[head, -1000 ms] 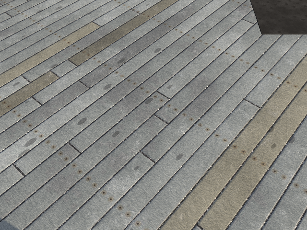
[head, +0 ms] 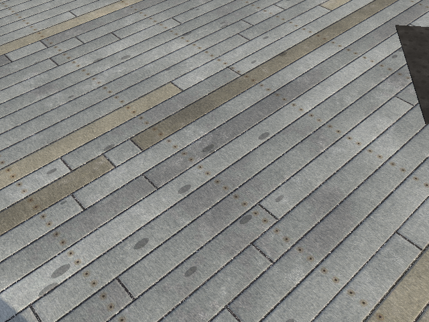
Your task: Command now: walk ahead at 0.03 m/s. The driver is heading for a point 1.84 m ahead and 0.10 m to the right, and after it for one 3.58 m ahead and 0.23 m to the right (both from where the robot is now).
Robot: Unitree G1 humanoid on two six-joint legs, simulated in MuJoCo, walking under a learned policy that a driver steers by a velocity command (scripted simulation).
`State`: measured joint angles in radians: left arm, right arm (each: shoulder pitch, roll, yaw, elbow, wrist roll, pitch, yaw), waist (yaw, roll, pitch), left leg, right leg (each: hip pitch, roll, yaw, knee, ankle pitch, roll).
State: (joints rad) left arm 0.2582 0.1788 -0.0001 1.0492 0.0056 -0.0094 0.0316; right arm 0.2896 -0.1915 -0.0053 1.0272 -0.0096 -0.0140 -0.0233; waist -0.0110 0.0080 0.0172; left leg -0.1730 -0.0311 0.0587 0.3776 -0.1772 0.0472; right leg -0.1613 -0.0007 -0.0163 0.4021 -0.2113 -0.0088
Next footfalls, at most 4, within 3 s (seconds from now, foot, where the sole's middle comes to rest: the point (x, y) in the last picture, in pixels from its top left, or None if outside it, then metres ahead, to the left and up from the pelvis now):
2.52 right None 0.12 -0.12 -0.78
2.96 left None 0.46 0.02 -0.78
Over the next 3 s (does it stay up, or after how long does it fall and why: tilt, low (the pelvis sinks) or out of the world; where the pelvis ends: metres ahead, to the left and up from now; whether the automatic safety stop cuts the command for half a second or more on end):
stays up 0.31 -0.04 -0.03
